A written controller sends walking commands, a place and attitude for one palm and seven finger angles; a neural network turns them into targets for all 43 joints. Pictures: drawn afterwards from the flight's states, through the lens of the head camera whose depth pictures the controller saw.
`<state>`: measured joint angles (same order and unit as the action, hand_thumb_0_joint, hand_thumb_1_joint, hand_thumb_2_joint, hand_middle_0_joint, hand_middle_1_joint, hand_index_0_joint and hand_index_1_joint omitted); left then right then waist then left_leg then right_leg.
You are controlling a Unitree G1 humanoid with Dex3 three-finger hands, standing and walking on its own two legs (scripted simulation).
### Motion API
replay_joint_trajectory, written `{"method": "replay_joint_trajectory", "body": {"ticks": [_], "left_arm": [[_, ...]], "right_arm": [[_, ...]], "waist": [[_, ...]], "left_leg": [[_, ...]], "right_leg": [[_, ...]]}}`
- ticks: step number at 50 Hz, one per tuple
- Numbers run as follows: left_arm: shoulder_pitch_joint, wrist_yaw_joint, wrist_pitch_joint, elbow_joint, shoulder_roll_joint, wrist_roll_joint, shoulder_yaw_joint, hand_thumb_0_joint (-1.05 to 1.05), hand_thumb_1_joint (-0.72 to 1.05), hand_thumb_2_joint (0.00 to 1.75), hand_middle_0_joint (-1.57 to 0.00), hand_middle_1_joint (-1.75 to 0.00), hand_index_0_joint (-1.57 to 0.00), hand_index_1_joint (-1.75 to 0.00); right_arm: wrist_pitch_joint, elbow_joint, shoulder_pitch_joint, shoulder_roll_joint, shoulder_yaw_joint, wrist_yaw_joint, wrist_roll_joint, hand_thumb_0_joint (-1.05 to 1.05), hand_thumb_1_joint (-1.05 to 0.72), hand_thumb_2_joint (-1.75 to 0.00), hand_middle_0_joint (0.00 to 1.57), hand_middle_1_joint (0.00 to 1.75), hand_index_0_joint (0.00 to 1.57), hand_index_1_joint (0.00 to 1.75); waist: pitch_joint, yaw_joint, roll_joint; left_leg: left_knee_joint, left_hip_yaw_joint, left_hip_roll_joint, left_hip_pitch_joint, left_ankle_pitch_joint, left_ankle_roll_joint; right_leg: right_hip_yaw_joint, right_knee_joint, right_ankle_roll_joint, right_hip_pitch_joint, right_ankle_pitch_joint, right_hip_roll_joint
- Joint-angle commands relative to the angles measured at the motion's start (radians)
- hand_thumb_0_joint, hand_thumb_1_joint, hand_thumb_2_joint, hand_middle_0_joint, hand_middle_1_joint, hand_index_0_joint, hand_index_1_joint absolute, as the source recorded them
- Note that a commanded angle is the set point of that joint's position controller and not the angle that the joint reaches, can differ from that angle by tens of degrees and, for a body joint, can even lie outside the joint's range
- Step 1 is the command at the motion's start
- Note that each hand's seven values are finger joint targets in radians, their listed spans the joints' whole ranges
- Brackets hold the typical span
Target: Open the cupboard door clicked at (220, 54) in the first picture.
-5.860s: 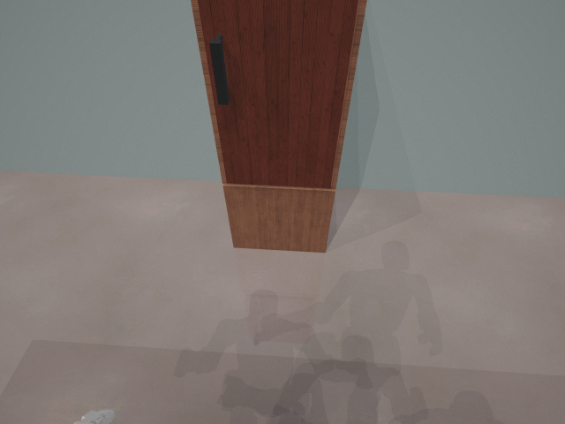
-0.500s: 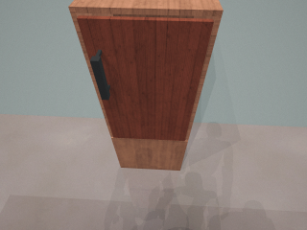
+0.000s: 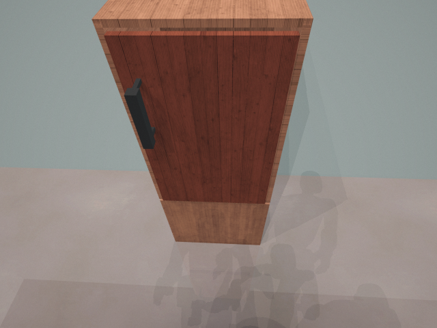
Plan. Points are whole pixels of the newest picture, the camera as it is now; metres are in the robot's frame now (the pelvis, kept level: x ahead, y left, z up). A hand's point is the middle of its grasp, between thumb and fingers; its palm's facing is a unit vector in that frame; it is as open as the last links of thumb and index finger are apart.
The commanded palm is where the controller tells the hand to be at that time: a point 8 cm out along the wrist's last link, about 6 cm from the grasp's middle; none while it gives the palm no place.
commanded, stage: come to a stop and stand still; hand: left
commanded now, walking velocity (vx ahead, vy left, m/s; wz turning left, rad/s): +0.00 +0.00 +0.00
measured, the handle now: (143, 114) +0.54 +0.21 +0.08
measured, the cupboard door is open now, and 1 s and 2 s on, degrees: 0 0 0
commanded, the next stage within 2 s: look again from close up in 0.94 s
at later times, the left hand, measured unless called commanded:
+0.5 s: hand out of the picture -0.01 +0.20 -0.17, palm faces +0.01 -0.98 -0.18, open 7.4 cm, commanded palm none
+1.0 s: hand out of the picture -0.03 +0.20 -0.17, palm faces +0.02 -0.99 -0.17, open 7.4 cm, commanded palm none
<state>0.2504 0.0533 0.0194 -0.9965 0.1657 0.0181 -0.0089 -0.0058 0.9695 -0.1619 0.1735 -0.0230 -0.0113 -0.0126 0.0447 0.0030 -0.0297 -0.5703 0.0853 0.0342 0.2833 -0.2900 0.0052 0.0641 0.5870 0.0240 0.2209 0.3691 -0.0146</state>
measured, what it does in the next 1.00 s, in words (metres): stands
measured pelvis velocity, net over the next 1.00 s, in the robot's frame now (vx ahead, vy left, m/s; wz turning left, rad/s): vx -0.02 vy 0.03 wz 0.00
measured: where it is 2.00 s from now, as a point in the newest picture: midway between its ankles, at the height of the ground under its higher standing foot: outside the picture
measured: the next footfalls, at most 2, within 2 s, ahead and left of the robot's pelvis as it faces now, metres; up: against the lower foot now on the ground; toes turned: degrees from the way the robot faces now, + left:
none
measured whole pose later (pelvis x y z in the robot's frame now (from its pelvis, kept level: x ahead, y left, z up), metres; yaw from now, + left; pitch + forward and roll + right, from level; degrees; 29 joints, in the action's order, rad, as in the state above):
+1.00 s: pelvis -0.02 +0.03 +0.01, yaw +0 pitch -1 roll +0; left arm 0.32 0.03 0.01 -1.10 0.16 0.01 0.02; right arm 0.02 1.10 -0.25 0.17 0.00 -0.01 -0.01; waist 0.01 -0.01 0.02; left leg -0.43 0.10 0.00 0.23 -0.19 -0.05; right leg 0.05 0.44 -0.02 0.17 0.26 -0.04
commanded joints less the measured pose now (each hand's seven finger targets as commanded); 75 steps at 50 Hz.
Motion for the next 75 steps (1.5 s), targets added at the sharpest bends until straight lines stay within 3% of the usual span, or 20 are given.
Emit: {"method": "replay_joint_trajectory", "body": {"ticks": [1,2,3,6,8,11,23,33,40,53,57,61,75], "left_arm": [[0.071,0.012,0.021,0.08,0.152,-0.003,-0.024,0.0,0.9,0.9,-0.2,-0.3,-0.2,-0.3],[0.067,0.01,0.018,0.086,0.156,0.0,-0.022,0.0,0.9,0.9,-0.2,-0.3,-0.2,-0.3],[0.057,0.007,0.013,0.091,0.159,-0.002,-0.02,0.0,0.9,0.9,-0.2,-0.3,-0.2,-0.3],[0.022,-0.001,0.0,0.107,0.153,-0.001,-0.015,0.0,0.9,0.9,-0.2,-0.3,-0.2,-0.3],[0.021,-0.005,-0.002,0.111,0.156,-0.001,-0.014,0.0,0.9,0.9,-0.2,-0.3,-0.2,-0.3],[0.028,-0.012,-0.005,0.106,0.158,-0.003,-0.013,0.0,0.9,0.9,-0.2,-0.3,-0.2,-0.3],[0.087,-0.02,-0.004,0.035,0.127,-0.006,-0.001,0.0,0.9,0.9,-0.2,-0.3,-0.2,-0.3],[0.119,-0.017,0.002,-0.035,0.111,-0.004,0.005,0.0,0.9,0.9,-0.2,-0.3,-0.2,-0.3],[0.135,-0.017,0.003,-0.063,0.094,-0.002,0.009,0.0,0.9,0.9,-0.2,-0.3,-0.2,-0.3],[0.126,-0.016,0.007,-0.071,0.106,-0.001,0.008,0.0,0.9,0.9,-0.2,-0.3,-0.2,-0.3],[0.119,-0.016,0.007,-0.072,0.11,-0.001,0.008,0.0,0.9,0.9,-0.2,-0.3,-0.2,-0.3],[0.115,-0.017,0.005,-0.074,0.105,-0.002,0.008,0.0,0.9,0.9,-0.2,-0.3,-0.2,-0.3],[0.114,-0.016,0.007,-0.08,0.101,-0.003,0.007,0.0,0.9,0.9,-0.2,-0.3,-0.2,-0.3]], "right_arm": [[0.014,-0.08,-0.081,0.085,-0.019,-0.004,0.002,0.0,-0.9,-0.9,0.2,0.3,0.2,0.3],[0.014,-0.077,-0.084,0.077,-0.017,-0.003,0.0,0.0,-0.9,-0.9,0.2,0.3,0.2,0.3],[0.011,-0.079,-0.08,0.081,-0.015,-0.004,-0.001,0.0,-0.9,-0.9,0.2,0.3,0.2,0.3],[0.006,-0.075,-0.077,0.094,-0.013,-0.001,-0.006,0.0,-0.9,-0.9,0.2,0.3,0.2,0.3],[0.01,-0.065,-0.086,0.095,-0.008,0.002,-0.008,0.0,-0.9,-0.9,0.2,0.3,0.2,0.3],[0.011,-0.053,-0.094,0.099,-0.002,0.003,-0.01,0.0,-0.9,-0.9,0.2,0.3,0.2,0.3],[0.032,0.028,-0.149,0.111,0.009,-0.005,-0.004,0.0,-0.9,-0.9,0.2,0.3,0.2,0.3],[0.041,0.082,-0.161,0.109,0.008,-0.01,0.003,0.0,-0.9,-0.9,0.2,0.3,0.2,0.3],[0.04,0.096,-0.145,0.106,0.005,-0.011,0.003,0.0,-0.9,-0.9,0.2,0.3,0.2,0.3],[0.045,0.105,-0.117,0.116,0.006,-0.011,0.004,0.0,-0.9,-0.9,0.2,0.3,0.2,0.3],[0.044,0.112,-0.114,0.113,0.007,-0.011,0.005,0.0,-0.9,-0.9,0.2,0.3,0.2,0.3],[0.042,0.117,-0.113,0.113,0.008,-0.01,0.002,0.0,-0.9,-0.9,0.2,0.3,0.2,0.3],[0.044,0.134,-0.132,0.1,0.011,-0.013,0.004,0.0,-0.9,-0.9,0.2,0.3,0.2,0.3]], "waist": [[-0.136,0.008,0.168],[-0.112,0.006,0.116],[-0.073,0.007,0.107],[0.016,0.011,0.094],[0.039,0.009,0.058],[0.051,0.005,0.056],[-0.003,-0.009,0.005],[0.003,-0.007,0.018],[0.019,-0.006,0.025],[-0.002,-0.008,0.032],[0.009,-0.01,0.046],[0.014,-0.008,0.023],[0.005,-0.01,0.047]], "left_leg": [[0.015,-0.047,0.022,-0.027,0.176,-0.035],[0.025,-0.043,0.025,-0.043,0.207,-0.035],[0.031,-0.052,0.031,-0.045,0.211,-0.034],[0.072,-0.071,0.042,-0.039,0.119,-0.031],[0.096,-0.081,0.044,-0.027,0.099,-0.034],[0.122,-0.091,0.04,-0.003,0.02,-0.032],[0.214,-0.138,0.077,0.011,0.002,-0.046],[0.234,-0.139,0.084,-0.019,0.057,-0.052],[0.257,-0.14,0.087,-0.037,0.03,-0.052],[0.248,-0.121,0.086,-0.078,0.127,-0.051],[0.25,-0.121,0.087,-0.078,0.127,-0.05],[0.265,-0.122,0.086,-0.077,0.094,-0.046],[0.257,-0.115,0.085,-0.092,0.151,-0.046]], "right_leg": [[-0.143,-0.063,0.036,-0.122,-0.841,-0.169],[-0.131,-0.064,0.033,-0.094,-0.793,-0.159],[-0.124,-0.083,0.03,-0.053,-0.675,-0.146],[-0.133,-0.171,0.029,0.065,-0.227,-0.119],[-0.129,-0.197,0.028,0.081,-0.114,-0.105],[-0.141,-0.234,0.032,0.096,0.026,-0.099],[-0.099,-0.215,0.017,0.003,-0.068,-0.08],[-0.089,-0.216,0.01,-0.008,-0.131,-0.087],[-0.089,-0.223,0.003,0.013,-0.135,-0.089],[-0.103,-0.235,-0.001,-0.003,-0.188,-0.098],[-0.099,-0.241,-0.002,-0.004,-0.181,-0.099],[-0.102,-0.245,-0.001,0.001,-0.165,-0.097],[-0.103,-0.251,0.0,-0.016,-0.19,-0.099]]}}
